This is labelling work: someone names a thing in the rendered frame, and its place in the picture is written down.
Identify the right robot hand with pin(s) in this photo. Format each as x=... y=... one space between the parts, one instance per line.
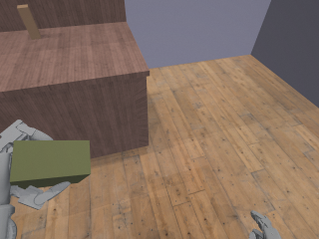
x=265 y=225

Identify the table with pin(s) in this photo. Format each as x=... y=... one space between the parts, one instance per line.
x=84 y=79

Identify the sponge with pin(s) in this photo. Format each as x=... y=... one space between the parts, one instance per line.
x=45 y=163

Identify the left robot forearm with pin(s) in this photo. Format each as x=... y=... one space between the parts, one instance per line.
x=8 y=228

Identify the left robot hand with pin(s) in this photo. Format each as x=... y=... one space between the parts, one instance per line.
x=31 y=196

